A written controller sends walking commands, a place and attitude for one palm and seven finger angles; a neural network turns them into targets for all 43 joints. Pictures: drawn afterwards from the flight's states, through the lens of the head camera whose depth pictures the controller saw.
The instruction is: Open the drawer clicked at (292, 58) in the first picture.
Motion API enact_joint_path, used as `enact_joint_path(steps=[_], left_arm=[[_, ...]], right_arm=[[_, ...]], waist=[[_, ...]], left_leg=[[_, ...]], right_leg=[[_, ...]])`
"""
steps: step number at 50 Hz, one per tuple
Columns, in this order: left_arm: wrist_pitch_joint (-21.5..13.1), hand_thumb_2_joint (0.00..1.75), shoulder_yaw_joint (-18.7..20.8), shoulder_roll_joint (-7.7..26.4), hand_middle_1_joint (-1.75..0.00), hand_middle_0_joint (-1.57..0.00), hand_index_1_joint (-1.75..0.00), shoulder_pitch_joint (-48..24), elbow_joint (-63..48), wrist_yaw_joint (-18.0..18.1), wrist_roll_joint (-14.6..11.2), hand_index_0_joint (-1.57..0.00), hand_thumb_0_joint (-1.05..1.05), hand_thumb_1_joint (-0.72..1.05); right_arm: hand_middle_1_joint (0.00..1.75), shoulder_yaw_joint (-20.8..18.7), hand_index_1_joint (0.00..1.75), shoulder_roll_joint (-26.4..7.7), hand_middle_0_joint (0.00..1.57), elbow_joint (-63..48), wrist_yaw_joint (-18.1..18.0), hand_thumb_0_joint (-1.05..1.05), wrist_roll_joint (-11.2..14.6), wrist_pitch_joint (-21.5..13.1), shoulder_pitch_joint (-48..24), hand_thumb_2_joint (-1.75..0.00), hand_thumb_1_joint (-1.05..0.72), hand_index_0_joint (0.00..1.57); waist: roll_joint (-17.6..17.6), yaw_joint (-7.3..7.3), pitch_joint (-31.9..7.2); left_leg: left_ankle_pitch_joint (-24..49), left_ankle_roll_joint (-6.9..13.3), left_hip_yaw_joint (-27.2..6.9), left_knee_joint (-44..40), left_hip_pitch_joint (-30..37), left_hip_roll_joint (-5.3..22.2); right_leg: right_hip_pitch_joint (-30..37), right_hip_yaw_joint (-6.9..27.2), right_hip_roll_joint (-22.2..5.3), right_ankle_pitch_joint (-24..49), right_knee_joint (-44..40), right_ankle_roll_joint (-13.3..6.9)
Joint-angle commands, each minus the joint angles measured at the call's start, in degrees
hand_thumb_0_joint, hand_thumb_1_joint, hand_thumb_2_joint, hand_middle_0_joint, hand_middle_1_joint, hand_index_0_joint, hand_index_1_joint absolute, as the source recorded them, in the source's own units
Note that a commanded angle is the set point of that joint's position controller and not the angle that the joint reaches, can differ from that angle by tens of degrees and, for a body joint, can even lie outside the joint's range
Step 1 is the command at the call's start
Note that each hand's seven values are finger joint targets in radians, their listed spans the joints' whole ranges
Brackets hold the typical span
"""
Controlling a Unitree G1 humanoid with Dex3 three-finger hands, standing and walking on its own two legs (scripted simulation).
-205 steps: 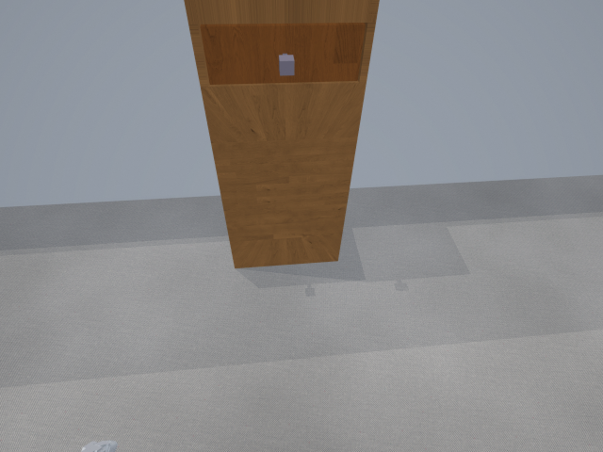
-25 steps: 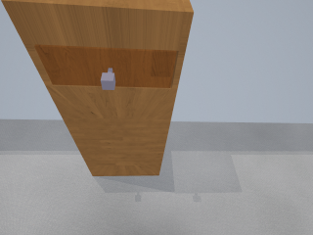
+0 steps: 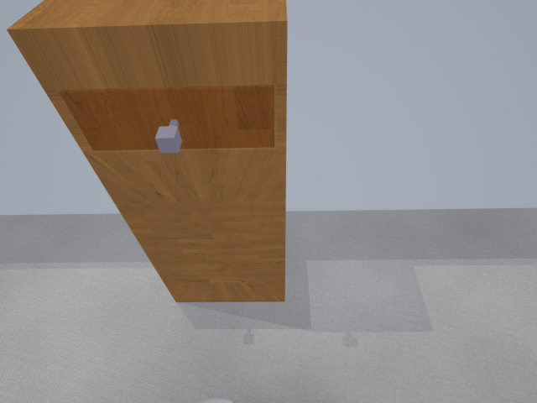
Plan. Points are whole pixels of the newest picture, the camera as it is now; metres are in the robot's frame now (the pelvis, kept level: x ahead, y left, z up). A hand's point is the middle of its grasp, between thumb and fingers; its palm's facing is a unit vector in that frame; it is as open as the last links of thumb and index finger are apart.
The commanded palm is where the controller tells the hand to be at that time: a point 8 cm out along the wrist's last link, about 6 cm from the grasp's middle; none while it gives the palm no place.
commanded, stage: come to a stop and stand still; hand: left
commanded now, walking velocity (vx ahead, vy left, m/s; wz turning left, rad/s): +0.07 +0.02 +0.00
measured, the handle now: (171, 133) +0.54 +0.23 +0.09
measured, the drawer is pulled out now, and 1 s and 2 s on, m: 0.00 0.00 0.00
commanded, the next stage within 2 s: look again from close up in 0.58 s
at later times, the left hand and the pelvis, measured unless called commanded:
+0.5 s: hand out of the picture +0.00 +0.23 -0.18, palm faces +0.00 -0.98 -0.20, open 7.3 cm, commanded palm none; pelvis -0.01 +0.06 +0.00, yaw -1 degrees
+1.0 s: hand out of the picture -0.04 +0.23 -0.18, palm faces +0.00 -0.98 -0.18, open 7.3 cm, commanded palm none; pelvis -0.04 +0.07 +0.00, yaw -1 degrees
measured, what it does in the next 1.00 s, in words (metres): steps on the spot: left foot, then right foot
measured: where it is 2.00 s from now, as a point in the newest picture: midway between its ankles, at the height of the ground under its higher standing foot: outside the picture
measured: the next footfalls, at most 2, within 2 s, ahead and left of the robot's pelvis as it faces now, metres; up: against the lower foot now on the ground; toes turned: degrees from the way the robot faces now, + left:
left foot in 0.14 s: -0.01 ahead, +0.16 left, +0.00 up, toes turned +2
right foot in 0.38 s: +0.01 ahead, -0.07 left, +0.00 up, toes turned -4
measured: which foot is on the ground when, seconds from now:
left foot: up 0.00-0.12, down 0.14-1.00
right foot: down 0.00-0.14, up 0.16-0.36, down 0.38-1.00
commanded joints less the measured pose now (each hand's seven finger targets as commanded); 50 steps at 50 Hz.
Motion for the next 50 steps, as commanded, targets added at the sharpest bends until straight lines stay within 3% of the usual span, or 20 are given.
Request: enact_joint_path(steps=[1,5,6,7,8,9,11,15,17,19,20,22,24,27,33,34,35,37,42,50], left_arm=[[-0.1,0.90,3.6,13.8,-0.30,-0.20,-0.30,3.4,-1.8,0.4,0.2,-0.20,0.00,0.90],[0.9,0.90,3.1,11.3,-0.30,-0.20,-0.30,-0.3,-0.9,0.1,-0.6,-0.20,0.00,0.90],[1.3,0.90,2.4,8.2,-0.30,-0.20,-0.30,0.2,-1.1,0.0,-1.2,-0.20,0.00,0.90],[1.5,0.90,1.8,4.7,-0.30,-0.20,-0.30,0.1,-1.9,-0.3,-1.5,-0.20,0.00,0.90],[1.3,0.90,1.7,4.1,-0.30,-0.20,-0.30,0.2,-1.8,-0.4,-1.3,-0.20,0.00,0.90],[1.8,0.90,1.7,4.3,-0.30,-0.20,-0.30,-0.7,-0.4,-0.4,-0.7,-0.20,0.00,0.90],[1.3,0.90,1.5,4.2,-0.30,-0.20,-0.30,3.7,2.2,-0.8,-0.7,-0.20,0.00,0.90],[-0.2,0.90,-0.1,2.6,-0.30,-0.20,-0.30,1.6,3.4,-0.5,-1.4,-0.20,0.00,0.90],[-0.8,0.90,-0.5,2.2,-0.30,-0.20,-0.30,4.2,4.7,-0.1,-1.7,-0.20,0.00,0.90],[-1.7,0.90,-0.4,4.3,-0.30,-0.20,-0.30,7.6,7.4,0.5,-1.7,-0.20,0.00,0.90],[-1.8,0.90,-0.6,5.1,-0.30,-0.20,-0.30,7.5,7.6,0.7,-1.7,-0.20,0.00,0.90],[-2.1,0.90,-0.7,4.2,-0.30,-0.20,-0.30,7.1,8.4,0.8,-1.8,-0.20,0.00,0.90],[-1.6,0.90,-1.1,3.3,-0.30,-0.20,-0.30,5.2,8.3,0.9,-1.8,-0.20,0.00,0.90],[-1.3,0.90,-1.2,2.3,-0.30,-0.20,-0.30,5.7,8.7,0.8,-1.9,-0.20,0.00,0.90],[-1.0,0.90,-1.4,2.2,-0.30,-0.20,-0.30,6.1,9.2,0.8,-1.9,-0.20,0.00,0.90],[-2.7,0.90,-2.0,4.2,-0.30,-0.20,-0.30,10.5,10.5,3.0,-1.1,-0.20,0.00,0.90],[-3.6,0.90,-2.0,6.0,-0.30,-0.20,-0.30,9.3,9.5,2.5,-1.2,-0.20,0.00,0.90],[-3.5,0.90,-2.3,4.1,-0.30,-0.20,-0.30,7.6,7.6,1.8,-1.8,-0.20,0.00,0.90],[-2.1,0.90,-2.8,2.5,-0.30,-0.20,-0.30,7.2,7.3,0.9,-1.4,-0.20,0.00,0.90],[-1.7,0.90,-2.6,2.5,-0.30,-0.20,-0.30,7.9,6.6,0.5,-1.3,-0.20,0.00,0.90]], right_arm=[[0.30,0.2,0.30,-1.1,0.20,-3.9,0.2,0.00,0.5,-2.1,0.5,-0.90,-0.90,0.20],[0.30,1.0,0.30,-0.2,0.20,-0.1,-0.6,0.00,0.6,-3.4,10.8,-0.90,-0.90,0.20],[0.30,0.8,0.30,-2.6,0.20,-0.2,-0.8,0.00,0.2,-3.9,11.8,-0.90,-0.90,0.20],[0.30,0.3,0.30,-6.3,0.20,-1.3,-1.1,0.00,-0.3,-4.1,10.7,-0.90,-0.90,0.20],[0.30,0.3,0.30,-7.8,0.20,-2.9,-1.5,0.00,-0.3,-3.9,5.7,-0.90,-0.90,0.20],[0.30,0.7,0.30,-6.3,0.20,-2.7,-1.9,0.00,-0.3,-4.2,2.4,-0.90,-0.90,0.20],[0.30,1.9,0.30,-3.4,0.20,-2.0,-2.5,0.00,0.0,-4.7,-0.7,-0.90,-0.90,0.20],[0.30,2.3,0.30,-2.0,0.20,2.0,-3.1,0.00,0.3,-5.6,6.4,-0.90,-0.90,0.20],[0.30,2.2,0.30,-2.1,0.20,3.6,-3.3,0.00,0.6,-6.0,8.2,-0.90,-0.90,0.20],[0.30,2.4,0.30,0.1,0.20,4.3,-3.1,0.00,1.3,-6.6,9.1,-0.90,-0.90,0.20],[0.30,2.5,0.30,0.9,0.20,4.4,-2.9,0.00,1.5,-6.6,8.8,-0.90,-0.90,0.20],[0.30,2.8,0.30,1.3,0.20,5.4,-3.0,0.00,1.1,-6.0,8.6,-0.90,-0.90,0.20],[0.30,3.0,0.30,1.6,0.20,6.4,-2.9,0.00,1.0,-5.7,8.8,-0.90,-0.90,0.20],[0.30,3.5,0.30,2.1,0.20,7.4,-3.1,0.00,0.9,-6.1,9.1,-0.90,-0.90,0.20],[0.30,3.6,0.30,2.2,0.20,7.9,-3.2,0.00,0.9,-6.1,9.4,-0.90,-0.90,0.20],[0.30,3.6,0.30,-0.7,0.20,3.0,-2.2,0.00,1.4,-6.9,3.6,-0.90,-0.90,0.20],[0.30,3.9,0.30,0.3,0.20,1.3,-1.8,0.00,1.1,-6.5,4.6,-0.90,-0.90,0.20],[0.30,3.8,0.30,1.9,0.20,2.0,-2.3,0.00,0.6,-6.9,10.5,-0.90,-0.90,0.20],[0.30,4.0,0.30,0.4,0.20,1.3,-2.4,0.00,0.5,-6.4,9.0,-0.90,-0.90,0.20],[0.30,3.9,0.30,-0.4,0.20,1.2,-2.2,0.00,0.5,-6.4,9.2,-0.90,-0.90,0.20]], waist=[[-12.1,1.88,-3.5],[-8.9,-2.71,-3.9],[0.9,-2.96,-2.2],[13.5,-2.87,1.1],[15.2,-1.44,3.0],[16.1,-1.17,4.6],[11.7,1.45,3.1],[7.3,-1.54,-0.6],[5.8,-0.84,-3.6],[0.1,-1.08,-5.6],[0.0,-1.30,-4.9],[-8.2,-1.61,-4.3],[-6.3,-1.90,-0.5],[-0.8,-1.45,1.0],[0.8,-1.38,1.3],[-0.6,0.64,3.7],[1.5,-2.13,1.3],[2.8,-2.94,-10.5],[0.9,-1.92,1.9],[0.5,-1.79,4.4]], left_leg=[[-3.4,1.0,2.0,-12.6,1.6,0.3],[5.0,2.1,4.2,-31.7,17.2,-0.2],[-1.1,3.8,-3.8,-38.3,15.8,4.9],[-10.9,6.8,-15.4,-46.6,7.6,14.3],[-14.4,9.6,-19.5,-49.8,-1.3,17.4],[-13.5,9.9,-16.8,-51.0,-4.9,15.4],[-0.3,9.7,-9.6,-46.3,0.1,11.7],[34.2,10.6,-5.6,-37.8,15.3,10.9],[41.4,9.3,-5.2,-33.4,18.6,10.2],[33.0,5.1,-2.4,-30.1,12.5,6.7],[26.3,4.3,-2.2,-32.0,10.4,5.5],[22.1,3.2,-0.9,-32.7,11.7,4.9],[16.9,3.3,-1.0,-35.1,11.6,4.9],[19.3,4.0,-1.6,-36.1,11.2,5.4],[17.2,4.1,-2.0,-37.1,11.0,5.4],[21.4,2.6,-0.2,-25.9,6.5,5.8],[20.6,2.6,0.4,-27.9,7.9,4.1],[21.6,4.2,-1.3,-28.4,11.1,4.2],[16.0,5.0,-3.4,-32.2,5.5,5.2],[5.2,5.2,-4.7,-37.1,2.9,5.0]], right_leg=[[4.7,15.8,-12.8,-10.3,-15.7,-7.4],[-5.5,10.3,-7.0,-17.0,-11.0,-2.5],[-9.7,7.0,-2.7,-19.1,-3.9,-0.4],[-10.3,0.8,2.3,-16.0,6.2,1.7],[-7.9,1.9,3.3,-15.2,13.1,1.4],[-5.3,4.3,2.9,-13.8,18.3,1.3],[-5.6,4.9,2.9,-11.8,22.6,1.0],[-4.4,2.9,2.9,-12.8,9.4,1.9],[1.7,2.6,2.9,-5.1,-2.6,1.9],[12.9,7.4,-1.5,15.2,-6.6,0.1],[13.9,8.1,-4.0,20.5,-5.3,-0.9],[12.2,8.4,-3.4,22.4,-4.0,-2.2],[8.2,8.0,-2.2,11.8,-6.5,-1.4],[8.3,7.3,-0.9,8.3,-6.8,-0.8],[8.4,6.9,-0.4,5.4,-7.7,-0.5],[5.8,8.9,-3.1,21.6,-5.6,-0.7],[7.8,8.1,-4.1,30.8,-2.4,-1.7],[12.8,7.2,-2.5,22.7,1.7,-2.4],[5.4,6.3,0.0,1.8,-2.0,-1.6],[5.0,6.2,0.4,-2.1,-3.4,-1.2]])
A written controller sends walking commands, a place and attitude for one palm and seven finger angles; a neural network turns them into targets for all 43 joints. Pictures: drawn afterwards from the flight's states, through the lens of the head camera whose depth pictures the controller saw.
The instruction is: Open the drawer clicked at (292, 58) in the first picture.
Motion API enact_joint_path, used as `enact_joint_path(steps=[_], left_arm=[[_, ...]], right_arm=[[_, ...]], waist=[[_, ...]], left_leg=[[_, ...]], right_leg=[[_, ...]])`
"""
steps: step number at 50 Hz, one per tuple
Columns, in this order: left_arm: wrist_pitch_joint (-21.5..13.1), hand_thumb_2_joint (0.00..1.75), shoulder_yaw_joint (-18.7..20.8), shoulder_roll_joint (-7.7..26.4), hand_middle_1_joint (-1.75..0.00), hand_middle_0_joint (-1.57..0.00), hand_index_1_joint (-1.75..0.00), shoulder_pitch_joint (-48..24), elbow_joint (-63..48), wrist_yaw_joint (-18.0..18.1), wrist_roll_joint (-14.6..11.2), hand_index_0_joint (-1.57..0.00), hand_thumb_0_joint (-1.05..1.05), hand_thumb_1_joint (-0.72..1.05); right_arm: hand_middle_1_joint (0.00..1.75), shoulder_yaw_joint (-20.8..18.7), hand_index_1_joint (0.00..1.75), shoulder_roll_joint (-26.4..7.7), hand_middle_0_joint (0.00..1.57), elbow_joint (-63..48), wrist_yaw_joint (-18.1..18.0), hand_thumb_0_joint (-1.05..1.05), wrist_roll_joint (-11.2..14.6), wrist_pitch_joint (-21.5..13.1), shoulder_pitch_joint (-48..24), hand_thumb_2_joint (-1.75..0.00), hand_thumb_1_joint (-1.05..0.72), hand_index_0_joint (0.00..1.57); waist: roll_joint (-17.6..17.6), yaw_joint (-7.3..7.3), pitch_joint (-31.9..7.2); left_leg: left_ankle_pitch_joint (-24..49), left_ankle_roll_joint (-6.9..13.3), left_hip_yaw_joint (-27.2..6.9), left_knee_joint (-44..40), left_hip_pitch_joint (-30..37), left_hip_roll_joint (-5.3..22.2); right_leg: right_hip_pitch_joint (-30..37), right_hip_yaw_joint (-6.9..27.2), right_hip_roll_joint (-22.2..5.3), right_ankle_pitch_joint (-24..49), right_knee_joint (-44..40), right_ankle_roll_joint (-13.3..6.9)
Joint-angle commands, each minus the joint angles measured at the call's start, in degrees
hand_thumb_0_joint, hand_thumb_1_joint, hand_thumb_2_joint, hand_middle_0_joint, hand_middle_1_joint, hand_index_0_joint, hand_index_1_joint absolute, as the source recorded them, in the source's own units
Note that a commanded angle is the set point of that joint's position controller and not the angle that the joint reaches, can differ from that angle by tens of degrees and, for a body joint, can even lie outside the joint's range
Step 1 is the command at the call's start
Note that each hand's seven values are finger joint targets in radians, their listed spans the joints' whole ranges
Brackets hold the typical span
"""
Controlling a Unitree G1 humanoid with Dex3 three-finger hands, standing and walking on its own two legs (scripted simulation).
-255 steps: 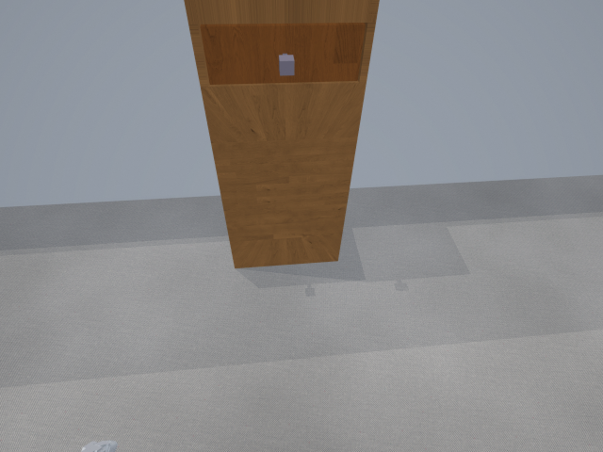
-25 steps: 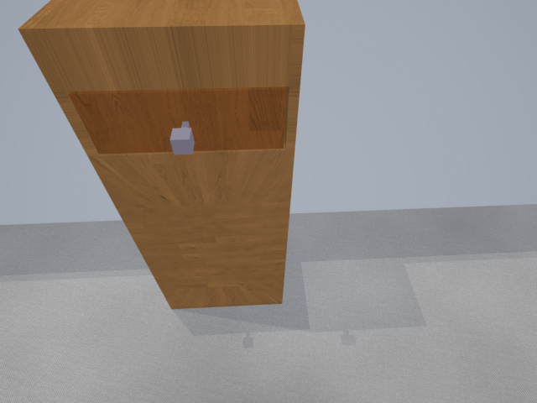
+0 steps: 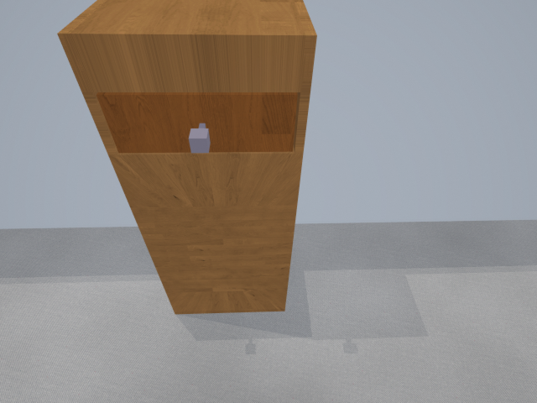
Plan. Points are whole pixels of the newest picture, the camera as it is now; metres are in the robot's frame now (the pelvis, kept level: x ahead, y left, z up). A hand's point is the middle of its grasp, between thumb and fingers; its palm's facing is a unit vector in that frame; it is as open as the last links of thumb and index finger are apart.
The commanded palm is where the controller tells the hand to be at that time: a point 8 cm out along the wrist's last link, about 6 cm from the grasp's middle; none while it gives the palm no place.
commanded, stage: look again from close up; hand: left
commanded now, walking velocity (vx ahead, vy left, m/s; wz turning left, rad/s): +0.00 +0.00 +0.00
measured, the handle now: (200, 135) +0.58 +0.17 +0.10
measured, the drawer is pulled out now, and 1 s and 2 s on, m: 0.00 0.00 0.00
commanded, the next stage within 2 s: shuffle to correct the standing spot in 0.14 s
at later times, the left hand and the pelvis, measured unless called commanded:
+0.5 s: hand out of the picture -0.05 +0.14 -0.18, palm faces +0.07 -0.99 -0.15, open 7.4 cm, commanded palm none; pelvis +0.00 -0.02 +0.00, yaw +2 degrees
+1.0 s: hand out of the picture +0.12 +0.13 -0.17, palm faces +0.10 -0.96 -0.25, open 7.3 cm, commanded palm none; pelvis +0.08 -0.07 -0.01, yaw +5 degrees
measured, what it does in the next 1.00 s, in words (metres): walks ahead: right foot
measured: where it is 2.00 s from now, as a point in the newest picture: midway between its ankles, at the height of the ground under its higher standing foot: outside the picture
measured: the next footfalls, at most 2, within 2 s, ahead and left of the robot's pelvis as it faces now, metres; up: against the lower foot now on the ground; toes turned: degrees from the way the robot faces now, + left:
right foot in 0.90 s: +0.09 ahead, -0.17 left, +0.00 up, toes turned +3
left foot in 1.22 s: +0.11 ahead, +0.04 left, +0.00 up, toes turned +10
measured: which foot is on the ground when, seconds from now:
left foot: down 0.00-0.90, up 0.92-1.00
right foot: down 0.00-0.66, up 0.68-0.88, down 0.90-1.00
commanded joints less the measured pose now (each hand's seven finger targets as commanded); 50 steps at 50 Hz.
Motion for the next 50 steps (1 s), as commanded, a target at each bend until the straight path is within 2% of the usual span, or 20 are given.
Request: enact_joint_path(steps=[1,12,18,22,27,29,30,31,33,34,36,39,42,43,44,45,46,47,48,50], left_arm=[[-0.4,0.90,1.0,4.5,-0.30,-0.20,-0.30,3.7,-2.1,0.2,-0.2,-0.20,0.00,0.90],[-0.7,0.90,1.2,3.7,-0.30,-0.20,-0.30,5.6,-1.9,0.1,-0.2,-0.20,0.00,0.90],[-0.1,0.90,2.3,3.2,-0.30,-0.20,-0.30,7.8,-2.7,-0.5,0.6,-0.20,0.00,0.90],[-0.6,0.90,2.9,3.1,-0.30,-0.20,-0.30,9.4,-3.1,-0.8,0.5,-0.20,0.00,0.90],[-1.1,0.90,3.7,5.3,-0.30,-0.20,-0.30,12.0,-2.2,-0.4,0.1,-0.20,0.00,0.90],[-1.4,0.90,4.0,5.1,-0.30,-0.20,-0.30,11.3,-2.2,-0.2,0.2,-0.20,0.00,0.90],[-1.3,0.90,3.8,4.6,-0.30,-0.20,-0.30,10.2,-2.5,-0.2,0.2,-0.20,0.00,0.90],[-1.3,0.90,3.5,3.4,-0.30,-0.20,-0.30,9.1,-2.5,-0.5,0.2,-0.20,0.00,0.90],[-1.6,0.90,3.1,1.3,-0.30,-0.20,-0.30,6.6,-3.9,-1.1,0.5,-0.20,0.00,0.90],[-1.5,0.90,3.1,1.4,-0.30,-0.20,-0.30,3.5,-5.3,-1.3,0.8,-0.20,0.00,0.90],[-1.8,0.90,3.5,1.2,-0.30,-0.20,-0.30,-1.1,-7.3,-1.8,0.5,-0.20,0.00,0.90],[-1.3,0.90,3.7,-0.6,-0.30,-0.20,-0.30,-1.7,-7.7,-3.0,0.1,-0.20,0.00,0.90],[-1.5,0.90,3.7,-0.9,-0.30,-0.20,-0.30,4.0,-5.4,-2.7,-0.2,-0.20,0.00,0.90],[-2.0,0.90,4.1,1.2,-0.30,-0.20,-0.30,8.6,-3.6,-2.2,-0.2,-0.20,0.00,0.90],[-2.5,0.90,4.7,5.3,-0.30,-0.20,-0.30,12.2,-2.3,-1.2,-0.1,-0.20,0.00,0.90],[-2.5,0.90,4.9,8.6,-0.30,-0.20,-0.30,12.3,-2.3,-0.5,-0.5,-0.20,0.00,0.90],[-2.1,0.90,4.5,9.6,-0.30,-0.20,-0.30,10.2,-3.2,-0.4,-0.4,-0.20,0.00,0.90],[-2.2,0.90,4.5,9.1,-0.30,-0.20,-0.30,7.1,-3.9,0.0,-0.2,-0.20,0.00,0.90],[-2.0,0.90,4.0,8.1,-0.30,-0.20,-0.30,4.7,-4.6,0.3,-0.1,-0.20,0.00,0.90],[-1.1,0.90,4.3,7.8,-0.30,-0.20,-0.30,1.4,-6.0,0.9,0.2,-0.20,0.00,0.90]], right_arm=[[0.30,-1.1,0.30,-5.3,0.20,-1.9,0.2,0.00,-0.2,-0.7,3.3,-0.90,-0.90,0.20],[0.30,-0.9,0.30,-4.2,0.20,-0.1,0.3,0.00,-0.1,-0.7,4.4,-0.90,-0.90,0.20],[0.30,-2.0,0.30,-4.9,0.20,-0.3,0.5,0.00,-0.9,0.4,4.9,-0.90,-0.90,0.20],[0.30,-2.2,0.30,-3.5,0.20,-1.0,0.5,0.00,-0.9,0.0,5.6,-0.90,-0.90,0.20],[0.30,-1.8,0.30,-0.3,0.20,-1.7,0.7,0.00,-0.9,-0.4,6.5,-0.90,-0.90,0.20],[0.30,-1.7,0.30,0.4,0.20,-1.6,0.9,0.00,-0.9,-0.6,7.2,-0.90,-0.90,0.20],[0.30,-1.6,0.30,0.8,0.20,-1.0,1.0,0.00,-0.8,-0.8,8.6,-0.90,-0.90,0.20],[0.30,-1.5,0.30,0.2,0.20,0.2,0.9,0.00,-0.8,-1.3,10.6,-0.90,-0.90,0.20],[0.30,-2.8,0.30,-5.2,0.20,3.2,-0.2,0.00,-1.0,-2.1,16.9,-0.90,-0.90,0.20],[0.30,-3.1,0.30,-6.4,0.20,3.7,-0.9,0.00,-1.3,-2.2,18.0,-0.90,-0.90,0.20],[0.30,-3.1,0.30,-6.7,0.20,3.3,-1.2,0.00,-1.6,-2.7,17.3,-0.90,-0.90,0.20],[0.30,-3.2,0.30,-6.9,0.20,1.7,-1.3,0.00,-1.6,-3.0,11.8,-0.90,-0.90,0.20],[0.30,-3.0,0.30,-6.3,0.20,0.9,-1.3,0.00,-1.0,-2.3,7.5,-0.90,-0.90,0.20],[0.30,-2.8,0.30,-5.1,0.20,1.2,-1.1,0.00,-0.6,-2.1,7.9,-0.90,-0.90,0.20],[0.30,-2.1,0.30,-2.6,0.20,1.0,-0.7,0.00,0.0,-2.1,9.0,-0.90,-0.90,0.20],[0.30,-1.8,0.30,-0.2,0.20,0.5,-0.6,0.00,0.3,-1.5,10.4,-0.90,-0.90,0.20],[0.30,-2.0,0.30,0.3,0.20,0.5,-0.9,0.00,0.5,-0.9,9.8,-0.90,-0.90,0.20],[0.30,-1.9,0.30,1.0,0.20,0.5,-0.9,0.00,0.5,0.0,8.1,-0.90,-0.90,0.20],[0.30,-2.2,0.30,0.4,0.20,0.7,-0.8,0.00,0.6,0.5,7.2,-0.90,-0.90,0.20],[0.30,-2.6,0.30,1.0,0.20,1.0,-0.3,0.00,0.9,1.2,6.0,-0.90,-0.90,0.20]], waist=[[1.1,0.24,7.1],[0.1,0.34,6.3],[1.2,0.69,9.3],[-0.8,0.89,8.7],[-8.3,0.96,7.4],[-6.8,-0.49,7.4],[-3.0,-1.51,7.8],[1.8,-2.26,8.0],[15.8,-3.65,6.7],[13.9,-4.26,8.6],[7.3,-4.33,9.3],[9.3,-2.26,6.9],[7.7,1.45,3.5],[3.7,3.33,1.2],[-5.7,4.06,-3.1],[-11.8,2.85,-5.6],[-7.3,2.04,-3.1],[-14.2,1.68,-1.2],[-14.9,1.41,0.4],[-9.0,0.85,-0.6]], left_leg=[[-1.0,0.3,-7.8,-11.8,-8.6,6.9],[-2.4,0.1,-7.1,-12.1,-7.7,6.4],[-20.2,2.3,-10.5,-13.0,-13.8,7.5],[-16.8,2.9,-10.1,-8.6,-15.3,6.1],[-7.9,1.4,-1.7,6.8,-16.7,1.0],[-4.9,1.5,-0.6,7.8,-12.0,1.7],[-4.0,1.5,-1.0,3.8,-8.3,2.1],[-0.6,1.9,-4.1,-1.0,-4.2,3.8],[11.7,7.8,-22.1,-10.3,4.3,17.0],[22.5,11.7,-26.5,-11.3,7.7,20.9],[34.0,14.2,-25.5,-10.1,8.4,23.3],[27.5,10.6,-16.2,-11.3,2.8,18.7],[25.8,5.0,-7.8,-4.7,-4.0,12.1],[21.9,2.6,-6.0,0.0,-6.4,9.5],[8.4,-0.1,-2.5,7.4,-13.5,5.3],[-12.6,-2.0,0.0,13.4,-13.6,1.9],[-17.9,-2.0,-2.3,17.7,-11.5,2.2],[-18.8,-2.2,-2.5,22.0,-12.8,3.4],[-18.1,-2.4,-2.9,24.3,-13.5,3.9],[-15.4,-3.0,-1.4,22.1,-12.2,3.3]], right_leg=[[0.0,3.7,-2.9,2.5,-4.9,-2.6],[-0.3,4.7,-3.3,1.5,-6.9,-2.7],[-3.6,2.5,-1.4,-14.9,-3.6,-2.9],[-2.8,4.5,-2.6,-15.9,-4.4,-4.0],[-1.9,13.0,-9.5,-24.7,-12.3,-7.8],[-5.8,13.0,-10.7,-21.8,-12.5,-8.9],[-8.3,9.4,-8.8,-19.1,-9.6,-8.3],[-10.8,5.0,-5.2,-13.5,-3.4,-6.9],[-18.6,-5.4,2.0,-8.4,15.2,-3.1],[-25.4,-3.6,1.9,-16.2,21.9,-3.2],[-28.4,-0.1,-1.2,-17.4,27.1,-3.5],[-20.2,-1.4,-1.6,-11.7,20.8,-2.9],[-1.6,-5.3,1.7,3.0,2.1,-2.0],[7.0,-3.0,0.1,9.7,-2.1,-1.8],[16.9,7.8,-8.9,23.0,-1.8,-4.1],[16.3,15.6,-19.3,36.1,-6.4,-8.7],[9.8,14.9,-21.2,42.8,-6.8,-11.4],[6.6,15.6,-20.7,48.5,-6.4,-12.6],[4.9,13.1,-19.8,50.9,-5.7,-13.0],[3.7,8.8,-18.4,47.7,-5.3,-13.4]])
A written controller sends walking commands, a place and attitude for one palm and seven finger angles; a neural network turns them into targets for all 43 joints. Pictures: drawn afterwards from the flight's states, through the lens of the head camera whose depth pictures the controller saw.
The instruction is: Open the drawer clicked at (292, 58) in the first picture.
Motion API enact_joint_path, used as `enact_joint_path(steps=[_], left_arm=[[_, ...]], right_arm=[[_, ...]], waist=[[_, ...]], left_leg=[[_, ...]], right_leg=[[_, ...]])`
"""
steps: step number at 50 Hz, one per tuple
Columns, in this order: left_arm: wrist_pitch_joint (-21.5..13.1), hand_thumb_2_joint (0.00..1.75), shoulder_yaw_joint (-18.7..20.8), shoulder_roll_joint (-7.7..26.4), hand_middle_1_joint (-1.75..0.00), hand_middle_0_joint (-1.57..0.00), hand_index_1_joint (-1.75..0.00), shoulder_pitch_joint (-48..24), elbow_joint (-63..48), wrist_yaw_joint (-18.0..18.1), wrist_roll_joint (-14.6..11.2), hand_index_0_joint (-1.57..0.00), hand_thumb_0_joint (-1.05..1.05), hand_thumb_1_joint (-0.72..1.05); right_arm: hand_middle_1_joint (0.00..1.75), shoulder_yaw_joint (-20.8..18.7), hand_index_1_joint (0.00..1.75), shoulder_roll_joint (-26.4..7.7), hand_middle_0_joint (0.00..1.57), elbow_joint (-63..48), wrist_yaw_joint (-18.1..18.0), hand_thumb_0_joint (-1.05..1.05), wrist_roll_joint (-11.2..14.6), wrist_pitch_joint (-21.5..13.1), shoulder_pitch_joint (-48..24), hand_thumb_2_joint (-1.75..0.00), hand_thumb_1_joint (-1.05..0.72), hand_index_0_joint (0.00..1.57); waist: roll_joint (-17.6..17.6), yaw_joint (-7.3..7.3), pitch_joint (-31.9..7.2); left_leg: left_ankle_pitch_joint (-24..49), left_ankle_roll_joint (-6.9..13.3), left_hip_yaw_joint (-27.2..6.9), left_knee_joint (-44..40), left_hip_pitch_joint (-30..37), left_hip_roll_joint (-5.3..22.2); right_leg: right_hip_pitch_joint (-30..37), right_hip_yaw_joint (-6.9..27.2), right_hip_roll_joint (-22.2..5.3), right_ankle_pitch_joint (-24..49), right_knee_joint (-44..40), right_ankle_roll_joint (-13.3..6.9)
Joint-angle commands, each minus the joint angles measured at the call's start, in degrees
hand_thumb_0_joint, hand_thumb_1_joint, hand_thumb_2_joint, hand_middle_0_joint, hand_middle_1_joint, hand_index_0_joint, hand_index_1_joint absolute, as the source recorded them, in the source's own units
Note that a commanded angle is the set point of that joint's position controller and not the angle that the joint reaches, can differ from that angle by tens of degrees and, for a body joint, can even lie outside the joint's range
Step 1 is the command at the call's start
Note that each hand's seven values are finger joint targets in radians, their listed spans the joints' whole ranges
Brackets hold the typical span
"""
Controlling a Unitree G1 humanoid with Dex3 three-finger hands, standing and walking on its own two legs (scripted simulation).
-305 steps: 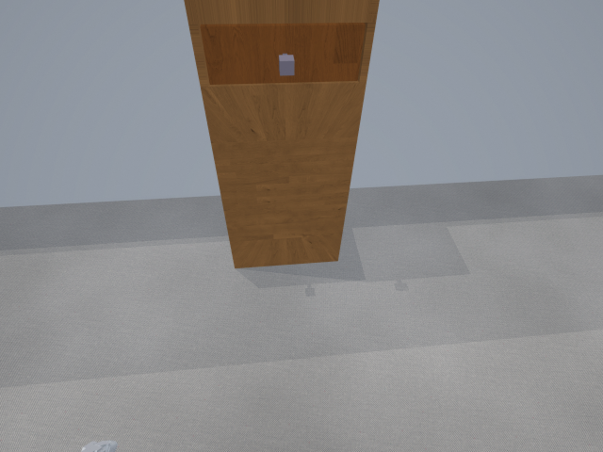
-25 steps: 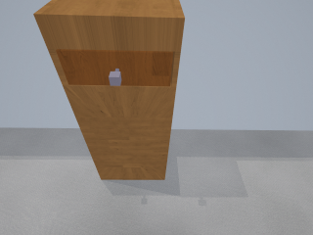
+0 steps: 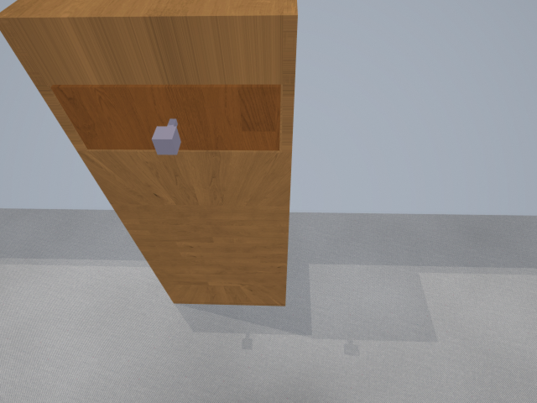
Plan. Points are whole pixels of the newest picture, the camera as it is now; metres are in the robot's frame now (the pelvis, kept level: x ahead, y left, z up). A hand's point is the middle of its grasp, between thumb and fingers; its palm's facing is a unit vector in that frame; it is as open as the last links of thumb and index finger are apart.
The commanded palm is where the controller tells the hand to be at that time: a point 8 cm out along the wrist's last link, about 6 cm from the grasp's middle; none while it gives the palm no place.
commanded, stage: come to a stop and stand still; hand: left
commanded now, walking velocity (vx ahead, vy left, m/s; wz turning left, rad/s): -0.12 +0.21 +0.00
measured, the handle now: (169, 134) +0.52 +0.20 +0.11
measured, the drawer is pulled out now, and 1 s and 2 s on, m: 0.00 0.00 0.00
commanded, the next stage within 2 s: look again from close up in 0.70 s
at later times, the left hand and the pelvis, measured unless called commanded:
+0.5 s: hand out of the picture -0.04 +0.17 -0.16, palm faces +0.04 -0.98 -0.19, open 7.3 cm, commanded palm none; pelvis -0.03 +0.01 +0.01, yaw +0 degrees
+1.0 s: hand out of the picture +0.01 +0.18 -0.16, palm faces -0.02 -0.98 -0.21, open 7.4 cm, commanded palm none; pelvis -0.02 +0.01 +0.01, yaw -1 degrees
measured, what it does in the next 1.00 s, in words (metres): steps on the spot: left foot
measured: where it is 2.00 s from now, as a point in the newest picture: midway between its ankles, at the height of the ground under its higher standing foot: outside the picture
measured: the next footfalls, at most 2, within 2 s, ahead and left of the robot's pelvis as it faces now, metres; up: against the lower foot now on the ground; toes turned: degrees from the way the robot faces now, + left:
left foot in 0.22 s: +0.05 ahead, +0.11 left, +0.00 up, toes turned +4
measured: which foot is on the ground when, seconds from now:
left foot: up 0.00-0.20, down 0.22-1.00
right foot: down 0.00-1.00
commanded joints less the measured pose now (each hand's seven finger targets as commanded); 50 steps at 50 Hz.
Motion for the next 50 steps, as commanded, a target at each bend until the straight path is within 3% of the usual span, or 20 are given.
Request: enact_joint_path(steps=[1,6,9,10,11,12,14,16,19,20,21,22,24,27,28,29,31,34,37,50], left_arm=[[1.4,0.90,1.4,7.0,-0.30,-0.20,-0.30,5.7,-1.8,1.3,0.1,-0.20,0.00,0.90],[2.8,0.90,2.9,9.0,-0.30,-0.20,-0.30,2.6,-4.0,1.4,0.5,-0.20,0.00,0.90],[3.6,0.90,2.5,7.7,-0.30,-0.20,-0.30,0.9,-4.8,0.9,-0.1,-0.20,0.00,0.90],[4.1,0.90,2.1,4.7,-0.30,-0.20,-0.30,1.8,-5.6,0.7,-0.2,-0.20,0.00,0.90],[4.4,0.90,1.5,1.9,-0.30,-0.20,-0.30,2.3,-6.6,0.4,-0.5,-0.20,0.00,0.90],[4.8,0.90,1.4,2.5,-0.30,-0.20,-0.30,1.8,-6.2,0.4,-0.1,-0.20,0.00,0.90],[4.8,0.90,1.1,1.1,-0.30,-0.20,-0.30,4.6,-4.4,-0.1,0.3,-0.20,0.00,0.90],[4.1,0.90,0.5,0.3,-0.30,-0.20,-0.30,6.6,-3.2,-0.3,0.3,-0.20,0.00,0.90],[2.9,0.90,-0.4,0.1,-0.30,-0.20,-0.30,8.8,-1.7,-0.1,0.1,-0.20,0.00,0.90],[2.3,0.90,-0.6,1.5,-0.30,-0.20,-0.30,9.0,-1.1,0.1,0.2,-0.20,0.00,0.90],[1.9,0.90,-0.8,2.6,-0.30,-0.20,-0.30,8.9,-0.9,0.2,0.1,-0.20,0.00,0.90],[1.7,0.90,-0.9,3.7,-0.30,-0.20,-0.30,8.3,-0.7,0.1,-0.1,-0.20,0.00,0.90],[1.2,0.90,-1.1,3.6,-0.30,-0.20,-0.30,7.6,-0.2,0.2,-0.3,-0.20,0.00,0.90],[1.3,0.90,-1.4,3.1,-0.30,-0.20,-0.30,7.9,0.6,0.3,-0.3,-0.20,0.00,0.90],[0.6,0.90,-1.5,4.5,-0.30,-0.20,-0.30,12.8,2.4,2.5,0.6,-0.20,0.00,0.90],[0.4,0.90,-1.4,6.4,-0.30,-0.20,-0.30,8.3,-0.8,2.2,0.3,-0.20,0.00,0.90],[0.0,0.90,-1.2,7.3,-0.30,-0.20,-0.30,7.4,-2.3,1.6,-0.1,-0.20,0.00,0.90],[0.4,0.90,-1.6,5.5,-0.30,-0.20,-0.30,8.6,-1.7,1.0,-0.2,-0.20,0.00,0.90],[0.7,0.90,-2.0,4.3,-0.30,-0.20,-0.30,9.5,-1.3,0.8,-0.3,-0.20,0.00,0.90],[1.1,0.90,-1.8,4.3,-0.30,-0.20,-0.30,8.5,-0.4,0.8,-0.6,-0.20,0.00,0.90]], right_arm=[[0.30,-1.0,0.30,-0.5,0.20,-3.1,0.8,0.00,0.2,0.4,1.1,-0.90,-0.90,0.20],[0.30,-1.6,0.30,-1.4,0.20,-5.5,1.7,0.00,-0.4,1.2,-0.2,-0.90,-0.90,0.20],[0.30,-1.6,0.30,-2.4,0.20,-5.3,1.7,0.00,-0.4,0.6,2.6,-0.90,-0.90,0.20],[0.30,-2.1,0.30,-5.0,0.20,-6.2,1.5,0.00,-0.8,0.3,2.4,-0.90,-0.90,0.20],[0.30,-2.4,0.30,-8.6,0.20,-8.4,1.3,0.00,-1.5,0.2,-0.5,-0.90,-0.90,0.20],[0.30,-2.2,0.30,-8.4,0.20,-9.8,1.3,0.00,-1.5,0.1,-4.5,-0.90,-0.90,0.20],[0.30,-1.6,0.30,-7.6,0.20,-10.8,1.0,0.00,-1.5,-0.2,-9.7,-0.90,-0.90,0.20],[0.30,-1.4,0.30,-7.3,0.20,-10.9,1.0,0.00,-1.5,-0.6,-10.2,-0.90,-0.90,0.20],[0.30,-1.5,0.30,-7.8,0.20,-9.7,1.0,0.00,-1.0,-0.7,-7.5,-0.90,-0.90,0.20],[0.30,-1.2,0.30,-6.6,0.20,-9.3,1.1,0.00,-0.6,-0.8,-7.3,-0.90,-0.90,0.20],[0.30,-1.1,0.30,-5.9,0.20,-9.2,1.2,0.00,-0.3,-1.0,-6.6,-0.90,-0.90,0.20],[0.30,-1.0,0.30,-6.0,0.20,-8.8,1.4,0.00,-0.3,-1.0,-6.1,-0.90,-0.90,0.20],[0.30,-1.1,0.30,-6.1,0.20,-7.6,1.3,0.00,-0.4,-0.6,-5.7,-0.90,-0.90,0.20],[0.30,-0.5,0.30,-5.6,0.20,-5.8,1.4,0.00,-0.4,-0.8,-5.5,-0.90,-0.90,0.20],[0.30,-1.1,0.30,-9.3,0.20,-9.6,1.9,0.00,-0.1,-1.0,-9.6,-0.90,-0.90,0.20],[0.30,-0.9,0.30,-6.7,0.20,-10.7,2.4,0.00,-0.4,-0.5,-6.1,-0.90,-0.90,0.20],[0.30,-0.7,0.30,-6.5,0.20,-10.5,2.7,0.00,-0.9,-0.3,-5.0,-0.90,-0.90,0.20],[0.30,-0.2,0.30,-6.7,0.20,-10.5,2.3,0.00,-0.8,-0.9,-3.7,-0.90,-0.90,0.20],[0.30,0.0,0.30,-7.2,0.20,-9.8,2.2,0.00,-0.8,-1.2,-3.2,-0.90,-0.90,0.20],[0.30,0.8,0.30,-6.2,0.20,-4.5,1.6,0.00,-0.8,-2.0,-1.1,-0.90,-0.90,0.20]], waist=[[-10.3,2.47,-4.4],[-8.8,1.95,-3.9],[-5.3,0.00,-3.6],[3.0,0.39,-2.3],[12.5,1.48,0.3],[11.3,1.64,1.3],[8.6,3.80,0.9],[5.5,4.03,-0.4],[1.2,3.61,-2.8],[-2.2,3.19,-2.1],[-3.8,1.97,-2.0],[-3.8,1.16,-2.8],[-9.7,0.56,-4.2],[-4.3,0.78,-1.4],[-6.6,2.88,1.6],[-5.3,-0.66,-1.9],[3.0,-0.81,-1.2],[1.0,0.10,0.6],[-3.0,1.09,1.9],[-1.8,1.89,-0.3]], left_leg=[[1.3,-0.8,2.5,2.9,-6.5,-0.5],[8.8,-0.9,3.9,-5.9,-2.1,-1.5],[18.0,0.1,4.1,-21.7,7.9,-1.1],[16.0,2.6,-5.2,-27.3,6.4,5.6],[13.8,7.2,-14.2,-34.2,-2.3,14.1],[9.5,10.0,-16.4,-37.7,-9.6,15.3],[8.9,9.9,-11.8,-37.4,-10.5,12.4],[14.9,9.8,-8.6,-34.9,-6.1,11.3],[20.4,7.6,-5.7,-28.7,-0.6,8.7],[20.9,5.4,-4.2,-26.7,-0.6,5.8],[21.0,3.5,-2.4,-25.6,0.8,3.9],[20.6,2.6,-1.6,-25.4,2.9,2.9],[21.1,1.9,-0.2,-23.4,6.0,2.7],[20.7,1.9,-0.6,-25.7,5.9,3.2],[19.0,0.2,-0.1,-16.9,2.1,4.4],[12.9,0.3,0.0,-17.3,2.6,2.0],[14.4,1.0,0.6,-17.7,3.7,1.6],[13.2,2.4,-2.1,-22.4,-0.7,2.9],[12.7,3.0,-2.8,-24.2,-2.9,3.2],[19.8,2.9,-1.8,-26.1,-0.2,4.2]], right_leg=[[9.0,13.8,-17.7,46.0,-13.1,-9.2],[2.6,14.9,-16.7,19.5,-16.4,-8.3],[-3.7,11.9,-11.2,4.3,-12.3,-3.6],[-6.9,8.5,-5.9,-4.1,-6.5,-0.7],[-5.0,3.7,-1.2,-8.2,-0.7,2.1],[-0.5,5.2,-0.3,-10.3,6.7,1.7],[0.9,7.6,-0.6,-7.6,12.9,1.5],[0.8,7.3,-1.0,-7.1,8.5,2.1],[5.8,7.3,-1.0,0.0,-9.0,2.9],[6.7,10.8,-2.1,5.3,-14.1,2.3],[5.5,14.0,-5.0,8.2,-15.4,1.1],[3.9,15.0,-5.8,8.7,-15.2,0.5],[2.7,15.6,-6.0,8.2,-16.7,0.3],[1.2,14.7,-4.7,3.7,-17.7,0.6],[1.2,16.3,-5.4,8.8,-18.3,1.6],[-1.2,18.4,-7.2,-9.0,-19.6,-0.4],[-4.5,17.0,-6.0,-11.6,-17.7,-1.6],[-1.9,13.8,-2.7,-8.2,-14.2,-1.1],[0.3,12.7,-2.1,-6.0,-13.7,-0.4],[5.3,11.6,-2.4,4.1,-12.9,0.4]])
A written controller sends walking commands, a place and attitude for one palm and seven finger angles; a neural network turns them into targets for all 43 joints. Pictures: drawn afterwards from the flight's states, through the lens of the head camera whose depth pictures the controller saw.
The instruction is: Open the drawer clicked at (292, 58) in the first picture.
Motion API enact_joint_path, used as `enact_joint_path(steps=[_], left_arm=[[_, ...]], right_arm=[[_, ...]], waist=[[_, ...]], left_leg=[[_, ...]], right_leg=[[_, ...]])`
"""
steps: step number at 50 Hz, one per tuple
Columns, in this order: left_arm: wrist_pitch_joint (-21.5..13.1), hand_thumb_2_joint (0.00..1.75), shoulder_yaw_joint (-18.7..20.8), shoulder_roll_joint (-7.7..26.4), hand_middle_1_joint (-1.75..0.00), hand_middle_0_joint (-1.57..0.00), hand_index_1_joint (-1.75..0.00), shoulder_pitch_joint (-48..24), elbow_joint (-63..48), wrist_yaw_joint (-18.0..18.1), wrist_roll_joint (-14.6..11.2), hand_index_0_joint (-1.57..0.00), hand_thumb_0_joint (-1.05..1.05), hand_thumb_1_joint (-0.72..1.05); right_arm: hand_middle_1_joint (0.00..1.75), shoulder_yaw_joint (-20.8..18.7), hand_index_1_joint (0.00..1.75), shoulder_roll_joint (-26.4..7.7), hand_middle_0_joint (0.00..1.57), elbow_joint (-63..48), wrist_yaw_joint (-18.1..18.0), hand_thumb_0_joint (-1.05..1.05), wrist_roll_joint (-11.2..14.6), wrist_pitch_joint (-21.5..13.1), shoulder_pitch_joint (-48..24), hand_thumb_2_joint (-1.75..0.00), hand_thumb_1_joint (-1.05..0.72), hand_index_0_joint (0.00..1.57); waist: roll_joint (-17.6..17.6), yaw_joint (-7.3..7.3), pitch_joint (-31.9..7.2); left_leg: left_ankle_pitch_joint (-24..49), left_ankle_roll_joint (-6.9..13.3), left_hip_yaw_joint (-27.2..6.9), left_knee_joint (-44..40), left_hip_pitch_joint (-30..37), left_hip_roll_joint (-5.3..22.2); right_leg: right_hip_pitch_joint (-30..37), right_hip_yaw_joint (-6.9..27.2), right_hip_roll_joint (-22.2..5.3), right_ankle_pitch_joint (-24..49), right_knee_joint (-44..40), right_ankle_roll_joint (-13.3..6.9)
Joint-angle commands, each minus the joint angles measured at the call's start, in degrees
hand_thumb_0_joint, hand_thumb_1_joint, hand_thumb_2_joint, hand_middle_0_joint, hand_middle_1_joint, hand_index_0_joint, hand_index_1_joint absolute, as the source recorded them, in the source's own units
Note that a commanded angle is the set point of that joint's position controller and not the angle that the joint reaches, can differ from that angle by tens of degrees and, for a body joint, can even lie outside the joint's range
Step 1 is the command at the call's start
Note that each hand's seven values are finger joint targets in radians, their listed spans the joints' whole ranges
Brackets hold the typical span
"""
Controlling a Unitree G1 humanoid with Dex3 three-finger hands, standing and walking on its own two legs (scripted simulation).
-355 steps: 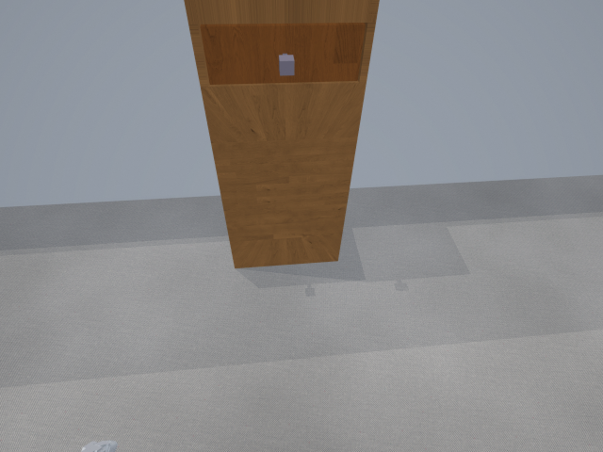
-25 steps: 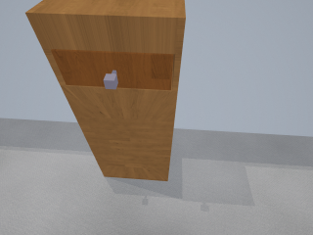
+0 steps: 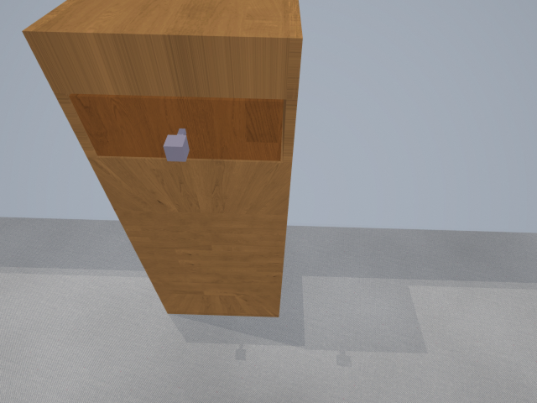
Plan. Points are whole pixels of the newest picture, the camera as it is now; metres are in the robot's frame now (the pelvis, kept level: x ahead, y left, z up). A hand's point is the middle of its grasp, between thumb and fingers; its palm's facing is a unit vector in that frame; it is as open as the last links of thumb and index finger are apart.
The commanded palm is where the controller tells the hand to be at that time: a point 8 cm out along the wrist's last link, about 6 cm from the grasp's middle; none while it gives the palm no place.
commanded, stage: look again from close up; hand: left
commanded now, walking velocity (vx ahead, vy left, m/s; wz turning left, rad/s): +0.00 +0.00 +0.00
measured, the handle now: (178, 142) +0.54 +0.20 +0.10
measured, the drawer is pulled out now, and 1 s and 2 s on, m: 0.00 0.00 0.00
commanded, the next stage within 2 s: raise the hand with hooked fingers in 0.34 s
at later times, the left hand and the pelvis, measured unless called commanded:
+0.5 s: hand out of the picture +0.02 +0.17 -0.16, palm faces -0.08 -0.97 -0.24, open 7.3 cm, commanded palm +0.12 +0.21 -0.05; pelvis +0.02 +0.00 +0.00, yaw -1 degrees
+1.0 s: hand (124, 364) +0.18 +0.21 -0.01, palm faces +0.05 -0.09 -0.99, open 9.4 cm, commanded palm +0.17 +0.21 +0.06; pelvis +0.00 -0.04 -0.03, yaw +2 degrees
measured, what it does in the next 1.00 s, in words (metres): stands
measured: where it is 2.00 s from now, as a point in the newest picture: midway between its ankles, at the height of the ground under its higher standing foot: outside the picture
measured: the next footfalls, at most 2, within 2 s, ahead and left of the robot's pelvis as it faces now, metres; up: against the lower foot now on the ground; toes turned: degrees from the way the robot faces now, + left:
none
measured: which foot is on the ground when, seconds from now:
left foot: down 0.00-1.00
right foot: down 0.00-1.00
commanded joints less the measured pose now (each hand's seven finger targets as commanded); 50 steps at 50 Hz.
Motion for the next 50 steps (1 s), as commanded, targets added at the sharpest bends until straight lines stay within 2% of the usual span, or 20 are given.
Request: enact_joint_path(steps=[1,21,22,23,24,25,26,27,28,30,31,33,35,37,40,41,43,45,47,50], left_arm=[[-0.4,0.90,1.1,4.5,-0.30,-0.20,-0.30,4.5,-0.9,0.4,-0.3,-0.20,0.00,0.90],[-0.5,0.90,1.0,3.3,-0.30,-0.20,-0.30,6.0,2.4,0.4,-0.1,-0.20,0.00,0.90],[-1.0,0.90,0.9,4.9,-0.30,-0.20,-0.30,8.6,4.0,2.4,0.7,-0.20,0.00,0.90],[-10.1,0.89,-3.0,19.5,-0.32,-0.20,-0.32,-34.8,-86.4,3.4,5.5,-0.20,0.00,0.88],[-5.9,0.88,1.4,18.1,-0.33,-0.20,-0.33,-11.8,-72.2,8.3,6.6,-0.20,0.00,0.85],[3.3,0.87,-3.1,9.4,-0.34,-0.21,-0.34,4.8,-64.8,10.8,6.8,-0.21,0.00,0.83],[5.9,0.86,-8.5,2.1,-0.36,-0.21,-0.36,6.1,-65.1,11.1,8.4,-0.21,0.00,0.81],[5.8,0.85,-9.8,3.4,-0.37,-0.21,-0.37,3.2,-71.6,12.0,12.1,-0.21,0.00,0.78],[6.0,0.84,-9.2,6.9,-0.39,-0.21,-0.39,3.5,-72.5,13.7,18.3,-0.21,0.00,0.76],[6.6,0.82,-10.8,6.4,-0.42,-0.21,-0.42,6.2,-69.3,16.5,30.1,-0.21,0.00,0.71],[7.0,0.81,-9.3,7.3,-0.43,-0.22,-0.43,10.2,-65.5,18.1,37.0,-0.22,0.00,0.69],[6.8,0.79,-9.8,4.8,-0.47,-0.22,-0.47,21.1,-58.9,19.9,47.2,-0.22,0.00,0.64],[4.8,0.77,-6.1,7.4,-0.50,-0.22,-0.50,25.7,-57.9,19.5,53.2,-0.22,0.00,0.60],[2.1,0.75,-2.2,12.4,-0.53,-0.22,-0.53,21.1,-63.6,19.8,56.7,-0.22,0.00,0.55],[0.3,0.72,4.8,20.5,-0.57,-0.23,-0.57,11.4,-73.1,22.3,60.5,-0.23,0.00,0.48],[0.4,0.71,4.2,20.5,-0.58,-0.23,-0.58,6.6,-76.5,23.3,61.2,-0.23,0.00,0.46],[-0.3,0.69,5.2,22.0,-0.62,-0.24,-0.62,-1.5,-79.7,24.6,61.8,-0.24,0.00,0.41],[-1.3,0.67,5.7,23.8,-0.64,-0.24,-0.64,-10.3,-82.8,24.8,61.4,-0.24,0.00,0.36],[-2.3,0.65,3.8,21.7,-0.68,-0.24,-0.68,-11.6,-81.0,23.6,58.2,-0.24,0.00,0.32],[-1.4,0.62,2.5,20.4,-0.72,-0.25,-0.72,-9.9,-77.4,19.9,54.8,-0.25,0.00,0.25]], right_arm=[[0.30,-1.4,0.30,-6.0,0.20,-1.4,-0.3,0.00,-0.1,-1.3,1.3,-0.90,-0.90,0.20],[0.30,-1.6,0.30,-5.7,0.20,1.1,-0.9,0.00,0.2,-1.4,-0.7,-0.90,-0.90,0.20],[0.30,-2.1,0.30,-8.2,0.20,-2.9,-0.5,0.00,0.9,-1.3,-5.5,-0.90,-0.90,0.20],[0.30,-2.4,0.30,-15.9,0.20,-24.4,-3.0,0.00,4.4,-9.5,-2.6,-0.90,-0.90,0.20],[0.30,-2.2,0.30,-12.0,0.20,-20.3,-5.8,0.00,4.1,-15.2,-8.3,-0.90,-0.90,0.20],[0.30,-3.3,0.30,-9.2,0.20,-20.4,-5.4,0.00,5.2,-17.5,-8.4,-0.90,-0.90,0.20],[0.30,-2.9,0.30,-8.8,0.20,-20.1,-5.5,0.00,5.8,-18.5,-6.5,-0.90,-0.90,0.20],[0.30,-3.2,0.30,-11.0,0.20,-23.7,-4.9,0.00,5.0,-19.8,-8.9,-0.90,-0.90,0.20],[0.30,-3.2,0.30,-13.2,0.20,-24.6,-4.6,0.00,3.3,-19.8,-9.2,-0.90,-0.90,0.20],[0.30,-3.5,0.30,-13.5,0.20,-28.7,-3.5,0.00,1.3,-17.6,-10.2,-0.90,-0.90,0.20],[0.30,-4.1,0.30,-13.4,0.20,-30.1,-2.9,0.00,0.1,-15.6,-11.2,-0.90,-0.90,0.20],[0.30,-5.1,0.30,-13.5,0.20,-33.6,-0.5,0.00,-1.7,-10.6,-15.3,-0.90,-0.90,0.20],[0.30,-5.2,0.30,-12.9,0.20,-35.4,2.1,0.00,-1.7,-4.8,-17.4,-0.90,-0.90,0.20],[0.30,-4.5,0.30,-11.9,0.20,-38.1,3.3,0.00,-1.3,-1.2,-19.4,-0.90,-0.90,0.20],[0.30,-4.2,0.30,-10.8,0.20,-40.0,3.4,0.00,-1.9,1.8,-20.4,-0.90,-0.90,0.20],[0.30,-4.2,0.30,-10.7,0.20,-40.9,3.4,0.00,-2.5,2.3,-20.9,-0.90,-0.90,0.20],[0.30,-4.3,0.30,-10.3,0.20,-40.6,3.1,0.00,-3.2,2.9,-21.0,-0.90,-0.90,0.20],[0.30,-4.3,0.30,-10.3,0.20,-39.8,2.6,0.00,-4.1,3.2,-21.3,-0.90,-0.90,0.20],[0.30,-4.4,0.30,-10.4,0.20,-39.2,1.9,0.00,-3.7,2.4,-21.6,-0.90,-0.90,0.20],[0.30,-3.9,0.30,-10.4,0.20,-38.1,1.0,0.00,-2.9,2.4,-22.3,-0.90,-0.90,0.20]], waist=[[0.1,1.41,2.8],[0.9,1.06,2.2],[0.4,2.44,5.4],[14.8,-3.19,-24.4],[19.6,2.07,-24.7],[14.4,1.74,-13.6],[10.1,0.20,-7.8],[8.5,0.36,-3.1],[3.9,-1.02,-4.7],[-1.7,-0.94,-4.5],[-6.1,0.91,-5.7],[-11.3,4.91,-3.0],[-13.3,8.51,-4.1],[-12.1,9.53,-7.6],[-2.4,9.66,-12.4],[1.9,8.73,-13.4],[4.1,6.64,-14.9],[3.4,4.32,-14.7],[3.8,2.65,-13.4],[1.4,2.66,-12.6]], left_leg=[[2.7,0.7,-7.2,-7.5,-0.2,6.0],[8.6,0.5,-5.5,-7.5,5.5,6.5],[11.7,-1.2,-5.2,2.8,1.3,7.6],[16.8,0.6,-5.0,-4.7,16.9,0.4],[23.8,-0.5,-6.2,-3.7,20.9,3.7],[16.2,-2.0,-7.9,-6.8,11.5,3.9],[14.0,-0.7,-7.1,-5.3,7.4,3.7],[9.0,-0.7,-8.0,-4.0,3.6,2.9],[5.7,-0.3,-8.6,-1.8,1.5,2.3],[4.8,-0.2,-9.3,2.3,-2.5,0.6],[5.1,-0.5,-8.1,4.0,-3.9,0.2],[3.3,-1.1,-6.4,5.6,-8.9,-0.8],[5.8,-1.4,-5.3,6.7,-12.8,-1.0],[5.6,-1.4,-4.1,7.4,-14.3,-1.7],[4.8,-1.0,-3.5,9.1,-10.6,-2.9],[4.4,-0.9,-3.7,10.0,-7.7,-3.2],[4.8,-0.4,-4.4,12.5,-3.0,-3.3],[3.7,0.0,-5.4,14.3,-1.4,-3.5],[2.9,0.6,-5.4,14.4,-0.4,-3.6],[4.5,0.8,-5.4,11.8,-1.6,-3.3]], right_leg=[[-1.4,5.1,-4.6,5.5,-5.9,-1.8],[-1.4,5.6,-5.0,11.0,-7.7,-1.3],[-3.6,8.0,-7.4,20.0,-9.5,-0.5],[0.9,6.0,-0.4,18.9,-1.3,-2.6],[-3.2,1.8,-0.4,7.8,3.2,-2.8],[-8.7,-0.5,0.0,-0.7,4.9,-1.3],[-9.5,-1.3,0.0,1.0,4.3,-0.9],[-11.5,-1.2,0.2,2.4,2.4,-1.2],[-13.6,-1.0,0.7,3.3,1.9,-1.6],[-17.3,-0.7,1.5,1.2,3.1,-2.0],[-18.3,-0.8,2.0,-1.3,3.5,-2.0],[-19.5,0.7,2.4,-3.9,3.5,-2.7],[-15.7,3.9,1.9,4.8,5.8,-3.5],[-13.2,5.5,1.2,8.0,7.5,-3.3],[-12.9,9.1,1.4,5.9,7.0,-3.4],[-15.5,10.6,1.4,3.6,6.3,-3.7],[-18.8,12.3,1.2,2.2,4.7,-3.7],[-20.2,13.4,0.7,0.1,2.9,-3.2],[-19.6,12.6,0.4,0.8,1.2,-2.6],[-14.1,10.2,0.3,7.7,0.7,-1.5]])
